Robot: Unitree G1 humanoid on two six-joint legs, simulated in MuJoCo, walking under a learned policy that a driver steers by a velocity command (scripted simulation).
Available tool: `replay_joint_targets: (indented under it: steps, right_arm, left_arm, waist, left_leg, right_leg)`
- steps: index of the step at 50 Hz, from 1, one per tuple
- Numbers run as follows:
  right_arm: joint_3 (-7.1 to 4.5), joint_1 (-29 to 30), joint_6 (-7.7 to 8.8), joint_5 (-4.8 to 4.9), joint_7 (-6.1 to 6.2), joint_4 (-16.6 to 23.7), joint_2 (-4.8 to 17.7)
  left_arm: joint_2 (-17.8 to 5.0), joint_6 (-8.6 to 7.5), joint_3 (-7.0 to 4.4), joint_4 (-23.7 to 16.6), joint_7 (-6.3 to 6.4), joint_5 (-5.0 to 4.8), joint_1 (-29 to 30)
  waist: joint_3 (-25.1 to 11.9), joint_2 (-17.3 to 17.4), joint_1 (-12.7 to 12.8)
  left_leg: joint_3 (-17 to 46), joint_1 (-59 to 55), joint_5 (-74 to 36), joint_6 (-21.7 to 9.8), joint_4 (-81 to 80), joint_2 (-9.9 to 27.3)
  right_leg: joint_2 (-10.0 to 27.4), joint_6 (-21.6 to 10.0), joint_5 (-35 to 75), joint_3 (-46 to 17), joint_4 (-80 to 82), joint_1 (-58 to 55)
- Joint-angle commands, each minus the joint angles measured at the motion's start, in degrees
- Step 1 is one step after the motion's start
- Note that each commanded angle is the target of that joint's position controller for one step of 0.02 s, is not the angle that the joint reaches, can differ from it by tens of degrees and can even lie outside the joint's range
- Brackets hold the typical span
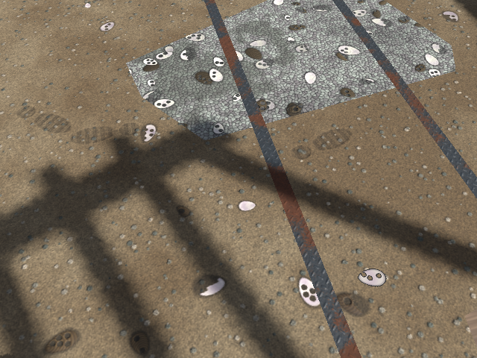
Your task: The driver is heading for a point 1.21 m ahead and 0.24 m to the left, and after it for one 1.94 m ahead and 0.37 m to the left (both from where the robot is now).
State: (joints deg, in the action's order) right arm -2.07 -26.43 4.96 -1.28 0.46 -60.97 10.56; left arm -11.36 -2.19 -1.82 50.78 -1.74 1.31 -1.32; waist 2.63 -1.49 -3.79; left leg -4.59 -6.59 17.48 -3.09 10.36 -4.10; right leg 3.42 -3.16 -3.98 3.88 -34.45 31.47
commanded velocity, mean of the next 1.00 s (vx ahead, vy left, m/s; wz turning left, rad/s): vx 0.50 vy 0.00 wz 0.31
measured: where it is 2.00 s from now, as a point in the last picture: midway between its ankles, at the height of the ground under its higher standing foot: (162, 191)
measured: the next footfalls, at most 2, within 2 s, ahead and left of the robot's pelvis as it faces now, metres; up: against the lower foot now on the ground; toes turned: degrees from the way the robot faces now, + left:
right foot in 0.06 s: +0.21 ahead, -0.10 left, +0.00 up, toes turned -4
left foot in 0.64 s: +0.48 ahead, +0.08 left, +0.00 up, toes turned +15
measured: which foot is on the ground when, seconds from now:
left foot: down 0.00-0.06, up 0.08-0.62, down 0.64-1.00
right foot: up 0.00-0.04, down 0.06-0.66, up 0.68-1.00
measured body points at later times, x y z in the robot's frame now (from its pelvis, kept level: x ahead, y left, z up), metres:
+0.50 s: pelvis +0.26 -0.03 +0.00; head +0.28 -0.04 +0.45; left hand +0.19 +0.20 -0.14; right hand +0.41 -0.25 -0.13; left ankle +0.42 +0.11 -0.69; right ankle +0.17 -0.10 -0.74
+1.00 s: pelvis +0.53 +0.05 +0.01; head +0.55 +0.07 +0.46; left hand +0.61 +0.33 -0.11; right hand +0.61 -0.22 -0.12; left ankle +0.44 +0.07 -0.74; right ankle +0.74 -0.07 -0.67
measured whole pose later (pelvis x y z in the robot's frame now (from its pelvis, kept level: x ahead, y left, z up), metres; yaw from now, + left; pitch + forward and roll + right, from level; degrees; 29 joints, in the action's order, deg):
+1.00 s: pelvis +0.53 +0.05 +0.01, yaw +22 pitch +1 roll +0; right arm -4.1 -22.1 3.0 -0.1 0.0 -54.0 14.4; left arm -14.1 -1.7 -2.5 45.7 -1.1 2.3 -3.9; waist 2.6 -2.1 -3.4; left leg 5.4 2.2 13.1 -7.7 15.0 -8.5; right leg 6.9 2.8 -4.3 -1.8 -46.2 38.5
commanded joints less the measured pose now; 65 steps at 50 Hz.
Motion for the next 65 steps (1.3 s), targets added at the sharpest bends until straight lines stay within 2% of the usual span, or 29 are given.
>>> replay_joint_targets:
  steps: [1, 3, 4, 5, 6, 7, 10, 16, 22, 26, 29, 31, 32, 33, 34, 35, 37, 38, 40, 43, 53, 56, 58, 59, 60, 61, 62, 63, 65]
  right_arm:
    - [-1.76, -0.49, 0.18, -0.31, 0.71, 1.11, 9.28]
    - [-1.55, 0.89, -0.17, -0.04, 0.52, 1.50, 8.93]
    - [-0.57, -0.77, -0.12, 1.22, 0.12, 3.67, 5.64]
    - [-0.49, -5.97, -0.18, 2.12, -0.18, 3.55, 3.17]
    - [-1.75, -0.73, -0.61, 0.73, 0.04, 3.76, 7.75]
    - [-1.80, 3.57, -0.29, 0.52, -0.35, 5.02, 7.47]
    - [-1.45, 3.98, -1.52, -0.83, -1.19, 4.52, 4.60]
    - [-1.57, 12.82, -3.64, -0.29, -2.15, 7.26, 4.45]
    - [-0.63, 23.00, -3.13, 0.00, -2.60, 10.96, 3.29]
    - [-0.16, 27.98, -2.82, -0.30, -2.82, 13.64, 3.14]
    - [-0.85, 24.09, -2.68, -0.49, -2.48, 13.30, 4.38]
    - [-2.17, 14.00, -2.39, -0.71, -2.14, 10.53, 6.58]
    - [-3.42, 5.58, -2.05, -1.41, -1.85, 8.22, 9.05]
    - [-5.39, -0.20, -2.16, -1.92, -1.05, 7.99, 15.30]
    - [-5.85, 2.65, -2.89, -0.60, -1.26, 8.80, 17.77]
    - [-5.51, 4.99, -3.38, 0.71, -1.05, 8.49, 16.16]
    - [-4.09, 10.65, -3.16, 0.71, -0.69, 9.20, 10.69]
    - [-3.61, 11.85, -2.78, 1.12, -0.33, 9.34, 9.44]
    - [-3.30, 11.29, -1.66, 1.50, -0.21, 9.45, 9.49]
    - [-3.84, 8.03, -1.05, 1.48, -0.33, 9.26, 12.11]
    - [-2.93, -2.28, -1.28, 0.52, 0.41, 8.04, 11.12]
    - [-3.03, 0.18, -0.88, 0.16, 0.98, 8.36, 12.84]
    - [-3.18, 2.10, -0.56, -0.09, 0.73, 8.42, 14.04]
    - [-2.89, 2.50, -0.30, 0.17, 0.39, 8.87, 13.27]
    - [-1.77, -0.64, 0.00, 1.31, 0.06, 10.78, 8.61]
    - [-2.07, -6.52, -0.18, 2.22, -0.10, 9.90, 8.70]
    - [-2.33, -3.01, -0.74, 0.19, 0.20, 9.29, 11.55]
    - [-2.13, 2.51, -0.72, -0.26, -0.30, 10.20, 10.92]
    - [-1.79, 5.66, -1.28, -0.67, -1.08, 11.55, 9.26]
  left_arm:
    - [-5.24, -1.44, -1.50, -3.04, 0.60, -0.04, -0.54]
    - [-7.76, -2.49, -3.00, 2.69, 1.59, 0.81, -17.61]
    - [-13.28, -2.90, -4.42, 4.11, 2.29, 2.29, -26.97]
    - [-16.61, -2.26, -5.14, 4.27, 1.79, 1.59, -27.25]
    - [-13.55, -1.64, -4.57, 3.48, 1.52, -0.43, -20.93]
    - [-9.50, -1.74, -3.44, 2.36, 1.37, -0.77, -15.35]
    - [-4.13, -2.86, -1.75, 3.52, 1.62, -0.67, -12.88]
    - [-6.55, -4.30, -2.01, 6.20, 2.03, -0.44, -20.32]
    - [-5.59, -4.54, -1.34, 7.07, 2.70, -0.43, -23.90]
    - [-6.04, -4.16, -1.35, 8.61, 3.60, -0.06, -27.40]
    - [-8.07, -3.57, -1.79, 8.37, 4.28, 0.12, -25.81]
    - [-9.67, -2.65, -2.30, 7.71, 4.25, 0.33, -24.49]
    - [-10.09, -2.44, -2.39, 6.58, 4.00, -0.06, -22.94]
    - [-6.87, -2.73, -1.67, 3.46, 3.28, -1.05, -22.84]
    - [-5.99, -3.29, -1.83, 0.09, 2.29, -1.28, -21.60]
    - [-7.92, -3.79, -2.10, -1.10, 2.00, -0.35, -15.34]
    - [-7.32, -4.51, -2.04, -1.49, 1.87, -0.73, -14.35]
    - [-7.07, -3.59, -2.04, -1.67, 1.95, 0.35, -14.76]
    - [-5.94, -1.40, -1.87, -1.98, 1.51, 1.50, -15.90]
    - [-5.79, -0.02, -1.75, -4.56, 1.10, 1.46, -10.97]
    - [-5.93, -0.83, -0.37, -11.69, -0.04, 0.49, 6.91]
    - [-7.78, -1.52, -0.79, -11.50, 0.18, 0.29, 2.96]
    - [-10.18, -2.15, -1.98, -7.65, 1.23, 0.04, -9.44]
    - [-11.96, -2.73, -2.68, -5.56, 2.02, 0.68, -18.21]
    - [-17.13, -2.85, -3.71, -5.21, 2.74, 2.01, -25.53]
    - [-18.60, -1.76, -4.52, -3.69, 2.05, 1.00, -24.22]
    - [-13.51, -1.30, -3.53, -5.24, 1.44, -0.21, -17.70]
    - [-9.43, -1.49, -2.51, -5.90, 1.15, -0.55, -13.51]
    - [-7.21, -2.21, -1.63, -4.30, 1.34, -0.10, -12.88]
  waist:
    - [1.91, 5.81, 4.02]
    - [-7.09, 3.07, 10.78]
    - [-14.94, -4.70, 12.49]
    - [-19.25, -13.32, 9.73]
    - [-12.48, -4.31, 7.97]
    - [-5.15, -1.80, 6.37]
    - [-0.95, -2.13, 2.26]
    - [2.13, -1.24, 3.00]
    - [3.82, -1.53, 5.22]
    - [4.60, -1.58, 6.56]
    - [1.30, -3.63, 3.91]
    - [-4.65, -4.50, -0.20]
    - [-8.77, -2.70, -4.46]
    - [-15.02, 6.14, -5.62]
    - [-17.98, 13.08, -2.02]
    - [-10.87, 4.43, -1.94]
    - [-1.74, -1.18, 2.43]
    - [-0.57, -1.06, 4.17]
    - [-1.68, 0.86, 5.57]
    - [-0.87, 2.54, 4.76]
    - [0.71, 5.35, -2.33]
    - [0.39, 6.16, 0.96]
    - [-5.26, 5.44, 6.62]
    - [-10.50, 3.29, 10.61]
    - [-18.74, -5.47, 10.92]
    - [-21.19, -16.32, 7.09]
    - [-11.18, -5.19, 5.28]
    - [-4.90, 0.41, 5.23]
    - [-0.63, -0.77, 3.28]
  left_leg:
    - [5.53, 1.08, -44.91, -6.51, 6.19, 17.51]
    - [2.16, 7.39, -46.41, -4.46, 26.27, 13.50]
    - [-0.78, 22.39, -25.27, -2.46, 45.54, 8.94]
    - [1.78, 37.69, 14.77, -1.49, 61.43, -0.99]
    - [8.05, 41.77, 10.19, -2.45, 64.42, 3.28]
    - [7.70, 42.38, 4.44, -2.59, 62.29, 5.66]
    - [6.90, 35.29, -1.55, -1.22, 54.54, 9.23]
    - [6.49, 43.32, -10.02, 0.94, 47.63, 9.74]
    - [2.88, 44.21, -19.01, 0.57, 32.99, 7.97]
    - [-1.21, 43.89, -15.96, -1.75, 26.06, 6.61]
    - [-4.54, 36.81, -8.20, -5.13, 24.15, 2.41]
    - [-5.38, 25.63, -4.46, -8.21, 21.57, -1.24]
    - [-1.13, 12.94, -6.03, -10.76, 17.25, 0.18]
    - [19.68, -2.71, -3.04, -16.71, 15.71, 15.13]
    - [48.02, -11.03, -8.37, -24.18, 6.93, 25.32]
    - [39.25, -6.45, -7.16, -21.51, 5.93, 22.73]
    - [27.86, 7.83, -15.17, -16.15, 3.03, 18.14]
    - [23.91, 12.29, -19.99, -14.63, 2.50, 15.42]
    - [20.21, 15.40, -25.41, -13.90, 2.12, 12.54]
    - [18.65, 16.56, -27.31, -13.14, 1.06, 10.46]
    - [19.32, 2.96, -34.94, -8.96, 3.23, 11.20]
    - [19.09, 1.85, -43.91, -7.08, 6.68, 13.13]
    - [16.85, 2.75, -55.77, -5.30, 19.42, 11.10]
    - [15.06, 9.42, -47.34, -4.49, 31.29, 8.70]
    - [11.19, 21.71, -23.34, -2.86, 49.62, 2.88]
    - [9.57, 34.75, 11.98, -1.78, 62.56, -4.89]
    - [12.03, 39.55, 8.18, -2.31, 65.77, -0.04]
    - [11.68, 39.71, 3.81, -2.11, 63.37, 2.20]
    - [10.57, 37.36, 0.89, -1.61, 56.71, 5.49]
  right_leg:
    - [-2.63, -2.64, -4.88, 1.08, 3.29, -5.11]
    - [-3.92, -5.46, -3.66, 0.79, 7.96, -26.47]
    - [10.79, -9.63, -9.67, -17.28, 9.73, -42.79]
    - [21.98, -16.06, -10.51, -42.12, 18.16, -49.89]
    - [18.60, -14.09, -16.06, -37.90, 19.35, -43.21]
    - [16.40, -12.32, -15.01, -29.54, 20.98, -34.61]
    - [9.54, -7.92, -3.38, -16.26, 25.17, -22.97]
    - [8.44, -7.29, 1.63, -8.01, 29.27, -24.34]
    - [7.70, -4.65, 11.17, 0.27, 29.19, -28.98]
    - [9.68, -4.46, 22.21, 3.81, 25.26, -36.71]
    - [10.78, -3.84, 45.85, 6.63, 15.21, -40.64]
    - [10.95, -3.58, 51.80, 7.95, -1.03, -39.61]
    - [9.99, -2.31, 42.31, 8.82, -14.45, -31.47]
    - [5.00, 0.05, 13.44, 9.87, -35.51, -13.89]
    - [-7.32, 1.86, -26.85, 0.71, -50.12, 4.77]
    - [-2.06, 0.96, -21.19, -6.44, -49.27, 10.96]
    - [1.84, 1.26, -14.10, -5.92, -39.21, 7.12]
    - [2.73, 2.30, -13.74, -5.94, -35.74, 3.87]
    - [3.03, 4.11, -13.47, -5.31, -31.65, 0.35]
    - [3.06, 6.11, -8.83, -3.73, -25.03, 3.05]
    - [-0.36, 3.79, 4.24, -1.70, -1.96, 6.98]
    - [-2.23, 0.62, -0.14, -2.02, 3.52, -1.48]
    - [-5.67, -1.72, -3.25, -0.75, 7.09, -16.48]
    - [-1.24, -3.64, -2.72, -4.81, 8.40, -29.51]
    - [13.46, -7.70, -9.18, -24.28, 9.29, -43.57]
    - [21.42, -14.28, -8.99, -47.74, 17.99, -47.70]
    - [19.14, -13.42, -15.99, -42.80, 19.21, -39.32]
    - [16.29, -12.22, -15.08, -33.55, 20.25, -31.58]
    - [10.95, -9.04, -5.76, -22.72, 23.03, -23.97]
Velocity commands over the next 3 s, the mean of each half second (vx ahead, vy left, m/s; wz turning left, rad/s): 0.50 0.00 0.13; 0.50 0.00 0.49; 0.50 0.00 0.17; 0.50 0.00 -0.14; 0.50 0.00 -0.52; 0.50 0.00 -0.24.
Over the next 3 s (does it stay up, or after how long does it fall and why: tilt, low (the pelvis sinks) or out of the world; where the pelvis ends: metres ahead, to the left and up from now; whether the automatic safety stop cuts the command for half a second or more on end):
stays up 1.57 0.36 0.01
